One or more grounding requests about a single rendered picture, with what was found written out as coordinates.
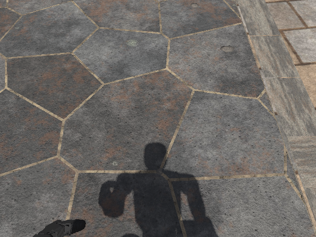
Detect robot left hand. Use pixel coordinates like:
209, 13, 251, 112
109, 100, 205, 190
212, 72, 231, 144
33, 219, 86, 237

